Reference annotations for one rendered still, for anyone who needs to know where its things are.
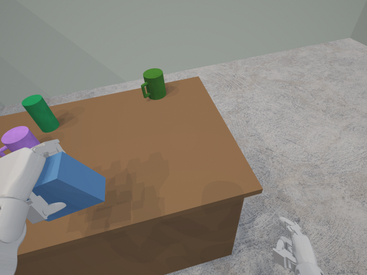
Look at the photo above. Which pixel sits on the robot left hand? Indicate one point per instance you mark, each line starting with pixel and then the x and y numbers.
pixel 19 172

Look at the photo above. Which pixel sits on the sponge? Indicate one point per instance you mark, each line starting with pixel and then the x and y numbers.
pixel 64 179

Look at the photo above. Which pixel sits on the left robot forearm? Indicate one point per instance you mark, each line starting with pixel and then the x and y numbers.
pixel 13 214

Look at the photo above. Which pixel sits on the right robot forearm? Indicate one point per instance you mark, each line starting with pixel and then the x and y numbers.
pixel 308 269

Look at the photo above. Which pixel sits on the robot right hand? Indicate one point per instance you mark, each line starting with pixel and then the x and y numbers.
pixel 297 251

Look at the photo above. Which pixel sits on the table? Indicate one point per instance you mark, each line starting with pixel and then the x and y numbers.
pixel 175 185

